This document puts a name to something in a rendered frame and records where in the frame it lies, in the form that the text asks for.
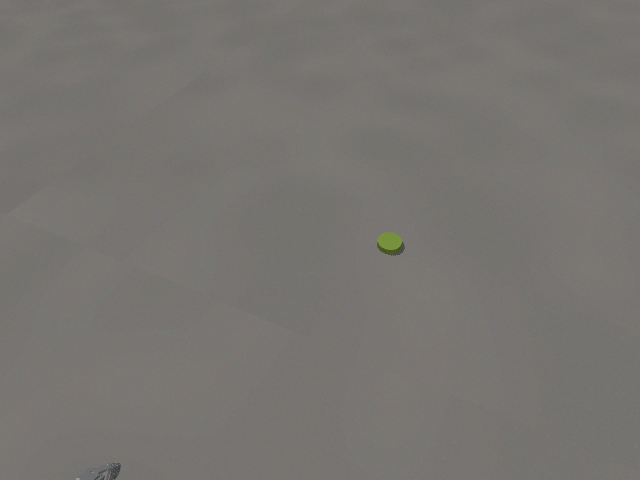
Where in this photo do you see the tin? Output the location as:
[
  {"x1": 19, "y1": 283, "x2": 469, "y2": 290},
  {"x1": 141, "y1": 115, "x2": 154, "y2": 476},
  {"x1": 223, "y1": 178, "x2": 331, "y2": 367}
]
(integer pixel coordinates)
[{"x1": 377, "y1": 232, "x2": 402, "y2": 254}]

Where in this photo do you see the left robot hand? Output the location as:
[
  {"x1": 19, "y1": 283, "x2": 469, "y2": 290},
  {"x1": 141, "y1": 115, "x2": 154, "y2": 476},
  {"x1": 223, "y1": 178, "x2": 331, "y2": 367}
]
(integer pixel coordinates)
[{"x1": 76, "y1": 462, "x2": 121, "y2": 480}]

